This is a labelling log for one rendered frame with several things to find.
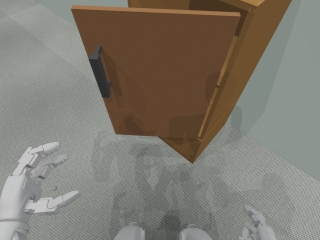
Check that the robot right shin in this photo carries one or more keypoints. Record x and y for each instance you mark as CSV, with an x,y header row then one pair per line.
x,y
191,226

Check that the left robot hand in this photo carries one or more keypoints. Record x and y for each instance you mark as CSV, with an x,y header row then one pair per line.
x,y
15,202

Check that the cupboard door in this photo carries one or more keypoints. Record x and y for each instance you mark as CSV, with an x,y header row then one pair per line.
x,y
163,64

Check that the robot left forearm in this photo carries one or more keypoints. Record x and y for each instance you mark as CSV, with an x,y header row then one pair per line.
x,y
13,229

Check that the handle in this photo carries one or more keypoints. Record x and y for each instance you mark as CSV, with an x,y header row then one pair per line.
x,y
99,72

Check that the robot right thigh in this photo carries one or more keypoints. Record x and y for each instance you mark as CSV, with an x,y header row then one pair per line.
x,y
193,234

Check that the right robot hand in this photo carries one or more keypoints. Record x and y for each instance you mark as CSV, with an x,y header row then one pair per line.
x,y
263,231

